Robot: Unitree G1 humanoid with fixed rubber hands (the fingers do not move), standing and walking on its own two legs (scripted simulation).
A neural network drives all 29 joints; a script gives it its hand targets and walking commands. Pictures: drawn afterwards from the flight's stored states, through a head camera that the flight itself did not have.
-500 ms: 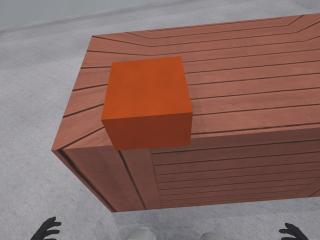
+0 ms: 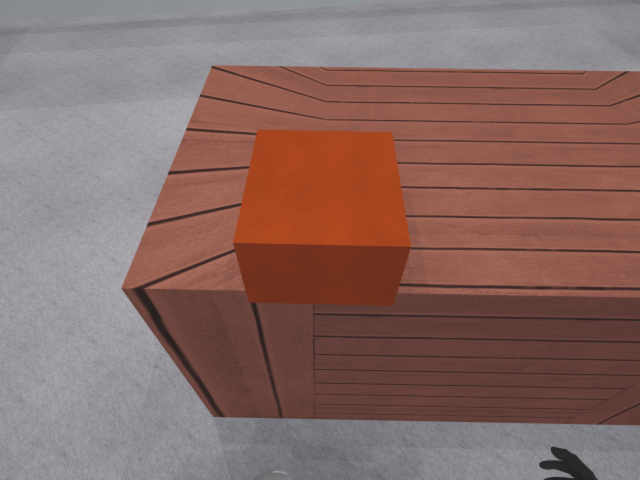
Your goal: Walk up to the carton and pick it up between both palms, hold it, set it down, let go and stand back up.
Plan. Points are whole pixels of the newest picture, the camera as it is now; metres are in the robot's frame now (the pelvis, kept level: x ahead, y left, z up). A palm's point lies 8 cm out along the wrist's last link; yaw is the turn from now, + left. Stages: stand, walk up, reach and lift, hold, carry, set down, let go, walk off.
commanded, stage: walk up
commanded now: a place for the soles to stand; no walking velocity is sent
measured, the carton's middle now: (322, 214) +0.50 +0.02 +0.02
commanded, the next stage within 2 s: stand in 1.36 s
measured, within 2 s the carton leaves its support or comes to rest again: neither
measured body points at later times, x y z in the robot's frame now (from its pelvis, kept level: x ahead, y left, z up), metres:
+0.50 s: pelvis +0.07 +0.02 +0.00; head +0.09 +0.02 +0.45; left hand +0.14 +0.37 -0.10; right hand +0.15 -0.30 -0.11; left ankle +0.08 +0.12 -0.73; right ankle +0.06 -0.10 -0.69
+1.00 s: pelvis +0.10 +0.02 +0.02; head +0.12 +0.02 +0.47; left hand +0.24 +0.33 -0.09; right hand +0.23 -0.28 -0.10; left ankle +0.08 +0.13 -0.72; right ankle +0.12 -0.09 -0.72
